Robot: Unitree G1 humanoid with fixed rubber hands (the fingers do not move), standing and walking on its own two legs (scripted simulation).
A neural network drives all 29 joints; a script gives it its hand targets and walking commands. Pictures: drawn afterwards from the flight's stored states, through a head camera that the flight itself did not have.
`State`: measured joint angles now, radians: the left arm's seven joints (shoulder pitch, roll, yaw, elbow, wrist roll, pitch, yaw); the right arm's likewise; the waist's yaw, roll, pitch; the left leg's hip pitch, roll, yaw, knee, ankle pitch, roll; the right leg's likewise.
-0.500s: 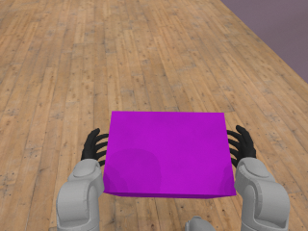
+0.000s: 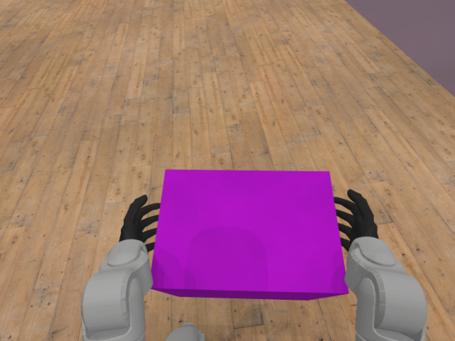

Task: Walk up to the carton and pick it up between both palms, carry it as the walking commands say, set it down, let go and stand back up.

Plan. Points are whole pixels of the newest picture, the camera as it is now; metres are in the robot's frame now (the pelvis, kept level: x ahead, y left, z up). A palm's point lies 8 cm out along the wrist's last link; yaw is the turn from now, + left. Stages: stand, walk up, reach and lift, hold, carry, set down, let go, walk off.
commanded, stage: carry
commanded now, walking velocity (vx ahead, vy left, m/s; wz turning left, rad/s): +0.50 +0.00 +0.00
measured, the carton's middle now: (244, 242) +0.29 +0.00 +0.01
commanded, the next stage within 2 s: none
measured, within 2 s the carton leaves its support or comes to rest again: neither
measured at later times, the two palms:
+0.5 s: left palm (155, 105) +0.59 +0.20 +0.09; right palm (302, 97) +0.58 -0.13 +0.11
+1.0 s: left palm (186, 40) +0.91 +0.17 +0.10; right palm (295, 36) +0.92 -0.16 +0.10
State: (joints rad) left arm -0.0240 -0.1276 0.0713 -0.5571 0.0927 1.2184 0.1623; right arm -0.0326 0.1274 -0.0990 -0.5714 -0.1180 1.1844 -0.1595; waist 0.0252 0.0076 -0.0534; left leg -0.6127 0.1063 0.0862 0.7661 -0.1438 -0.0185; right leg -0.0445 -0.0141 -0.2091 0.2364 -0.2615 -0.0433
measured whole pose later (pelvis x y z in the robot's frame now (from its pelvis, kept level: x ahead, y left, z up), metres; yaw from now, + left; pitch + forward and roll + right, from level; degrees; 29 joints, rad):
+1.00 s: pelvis +0.68 +0.01 +0.00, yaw +0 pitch +4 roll +1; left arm -0.02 -0.13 0.08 -0.56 0.09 1.21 0.16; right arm -0.03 0.13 -0.10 -0.58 -0.12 1.19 -0.16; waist 0.03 0.01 -0.07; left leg -0.59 0.10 0.10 0.68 -0.13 -0.02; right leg -0.05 -0.02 -0.20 0.24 -0.27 -0.04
